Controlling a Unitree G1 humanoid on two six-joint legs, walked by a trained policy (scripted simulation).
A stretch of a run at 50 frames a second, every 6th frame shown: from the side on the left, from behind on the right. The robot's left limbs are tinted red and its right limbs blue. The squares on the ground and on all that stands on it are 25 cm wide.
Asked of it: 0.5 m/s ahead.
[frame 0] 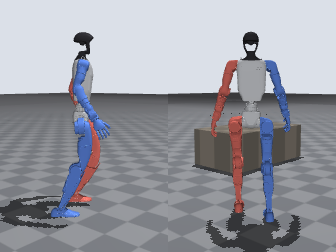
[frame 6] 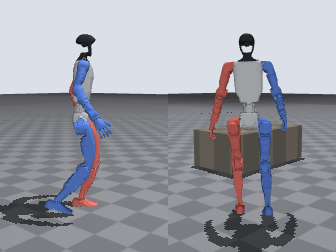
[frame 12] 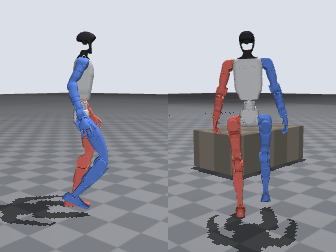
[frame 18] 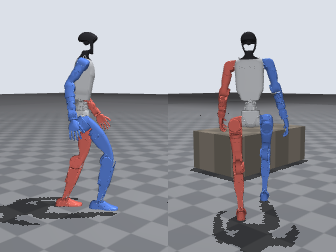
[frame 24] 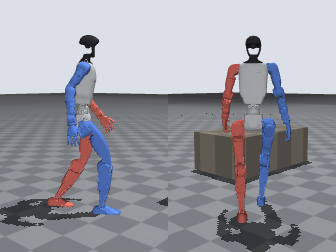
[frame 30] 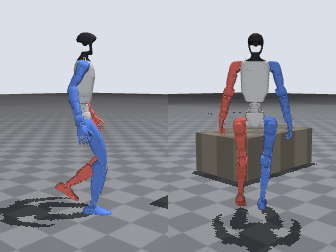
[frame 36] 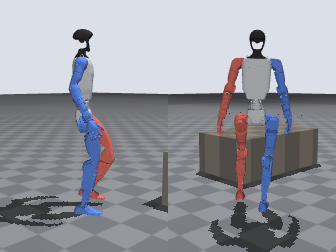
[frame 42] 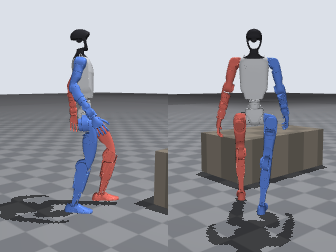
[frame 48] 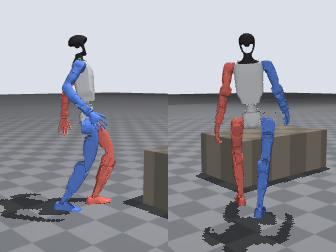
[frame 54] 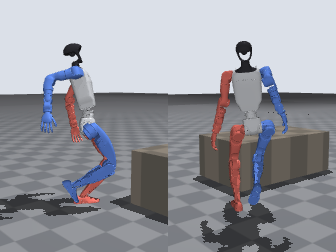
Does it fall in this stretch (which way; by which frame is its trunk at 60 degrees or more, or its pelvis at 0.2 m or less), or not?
no
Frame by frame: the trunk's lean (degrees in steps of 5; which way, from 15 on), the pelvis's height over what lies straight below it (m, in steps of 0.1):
0: 0, 0.8
6: 5, 0.8
12: 5, 0.8
18: 5, 0.8
24: 5, 0.7
30: 5, 0.8
36: 0, 0.8
42: 5, 0.8
48: 10, 0.7
54: 15 backward, 0.7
